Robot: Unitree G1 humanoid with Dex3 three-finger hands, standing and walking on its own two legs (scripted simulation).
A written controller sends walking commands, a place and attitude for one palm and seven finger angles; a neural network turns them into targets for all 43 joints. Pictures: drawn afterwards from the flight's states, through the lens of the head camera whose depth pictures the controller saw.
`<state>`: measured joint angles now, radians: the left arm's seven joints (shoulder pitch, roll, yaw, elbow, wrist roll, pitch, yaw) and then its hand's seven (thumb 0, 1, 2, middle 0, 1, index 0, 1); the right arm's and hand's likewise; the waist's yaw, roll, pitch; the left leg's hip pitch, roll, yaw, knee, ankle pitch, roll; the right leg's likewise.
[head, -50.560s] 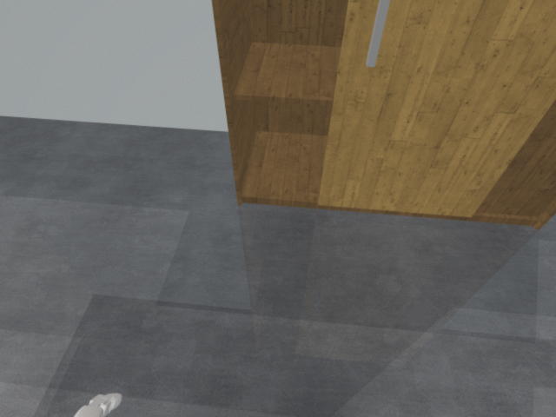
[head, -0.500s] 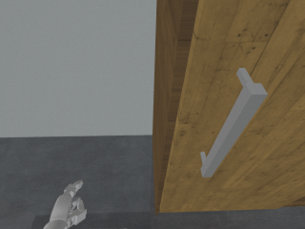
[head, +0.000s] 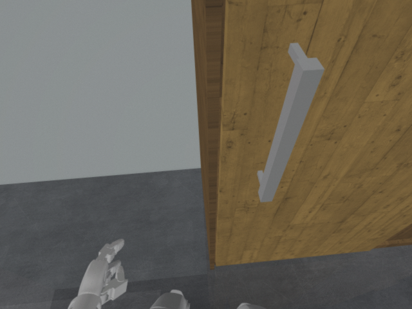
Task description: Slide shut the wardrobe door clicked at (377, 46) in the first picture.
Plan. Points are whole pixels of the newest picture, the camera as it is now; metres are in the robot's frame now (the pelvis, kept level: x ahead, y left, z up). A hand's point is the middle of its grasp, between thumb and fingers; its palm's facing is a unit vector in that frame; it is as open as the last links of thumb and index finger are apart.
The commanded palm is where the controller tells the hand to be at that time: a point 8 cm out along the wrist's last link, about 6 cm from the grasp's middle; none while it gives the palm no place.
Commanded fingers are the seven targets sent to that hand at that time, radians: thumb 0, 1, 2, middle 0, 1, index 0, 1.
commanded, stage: step back with the hand held close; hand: right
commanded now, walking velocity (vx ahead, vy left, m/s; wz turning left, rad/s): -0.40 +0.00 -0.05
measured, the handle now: (277, 139) +0.36 -0.10 +0.17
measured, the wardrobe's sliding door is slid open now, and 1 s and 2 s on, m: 0.00 0.00 0.00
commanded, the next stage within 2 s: stop stepping back and stand still in 0.54 s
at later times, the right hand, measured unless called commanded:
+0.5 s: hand out of the picture +0.14 -0.28 +0.19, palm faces +0.34 +0.78 -0.53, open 7.4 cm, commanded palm +0.07 -0.32 +0.20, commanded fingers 0.00 -0.90 -0.90 0.20 0.30 0.20 0.30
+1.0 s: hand out of the picture +0.03 -0.31 +0.19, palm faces +0.31 +0.89 -0.33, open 7.4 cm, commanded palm -0.04 -0.35 +0.20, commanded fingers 0.00 -0.90 -0.90 0.20 0.30 0.20 0.30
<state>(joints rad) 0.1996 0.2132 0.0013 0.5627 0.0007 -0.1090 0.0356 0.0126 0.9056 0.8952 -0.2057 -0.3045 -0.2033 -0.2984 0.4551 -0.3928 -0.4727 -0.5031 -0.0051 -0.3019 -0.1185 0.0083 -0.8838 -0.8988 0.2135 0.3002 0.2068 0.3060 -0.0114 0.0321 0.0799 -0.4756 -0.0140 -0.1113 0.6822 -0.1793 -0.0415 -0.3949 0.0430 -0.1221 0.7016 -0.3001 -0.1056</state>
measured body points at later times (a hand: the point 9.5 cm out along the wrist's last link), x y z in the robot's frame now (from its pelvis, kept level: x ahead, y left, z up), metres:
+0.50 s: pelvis -0.08 -0.02 +0.02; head -0.04 -0.06 +0.46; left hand +0.08 +0.24 -0.04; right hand +0.12 -0.32 +0.22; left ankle -0.10 +0.13 -0.66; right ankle +0.05 -0.06 -0.71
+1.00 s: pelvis -0.22 -0.07 +0.02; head -0.22 -0.13 +0.47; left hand -0.10 +0.17 -0.04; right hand +0.00 -0.36 +0.21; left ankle -0.25 +0.04 -0.67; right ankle -0.08 -0.10 -0.71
